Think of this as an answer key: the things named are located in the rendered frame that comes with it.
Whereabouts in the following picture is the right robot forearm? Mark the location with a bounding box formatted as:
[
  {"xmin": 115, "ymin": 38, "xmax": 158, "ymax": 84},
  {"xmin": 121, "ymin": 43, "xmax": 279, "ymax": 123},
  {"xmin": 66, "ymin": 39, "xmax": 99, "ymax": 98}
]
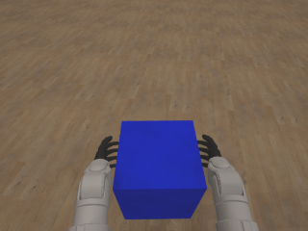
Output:
[{"xmin": 207, "ymin": 156, "xmax": 259, "ymax": 231}]

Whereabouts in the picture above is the carton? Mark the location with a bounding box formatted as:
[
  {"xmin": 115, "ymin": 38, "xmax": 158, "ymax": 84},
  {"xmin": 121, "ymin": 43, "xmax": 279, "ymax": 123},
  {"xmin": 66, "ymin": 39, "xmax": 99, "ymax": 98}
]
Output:
[{"xmin": 113, "ymin": 120, "xmax": 207, "ymax": 219}]

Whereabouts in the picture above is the left robot forearm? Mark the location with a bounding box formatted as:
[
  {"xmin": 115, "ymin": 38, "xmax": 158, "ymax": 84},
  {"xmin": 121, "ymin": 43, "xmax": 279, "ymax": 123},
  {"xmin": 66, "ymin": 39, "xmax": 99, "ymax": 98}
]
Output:
[{"xmin": 67, "ymin": 159, "xmax": 112, "ymax": 231}]

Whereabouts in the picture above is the left robot hand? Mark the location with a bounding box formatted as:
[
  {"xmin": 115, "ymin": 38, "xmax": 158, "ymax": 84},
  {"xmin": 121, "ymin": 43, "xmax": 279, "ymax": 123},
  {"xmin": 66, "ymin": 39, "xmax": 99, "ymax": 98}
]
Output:
[{"xmin": 94, "ymin": 136, "xmax": 119, "ymax": 168}]

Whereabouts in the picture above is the right robot hand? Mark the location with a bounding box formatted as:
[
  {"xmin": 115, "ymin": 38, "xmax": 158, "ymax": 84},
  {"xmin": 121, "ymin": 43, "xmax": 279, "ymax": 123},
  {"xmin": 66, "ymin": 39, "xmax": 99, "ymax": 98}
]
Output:
[{"xmin": 197, "ymin": 134, "xmax": 221, "ymax": 167}]

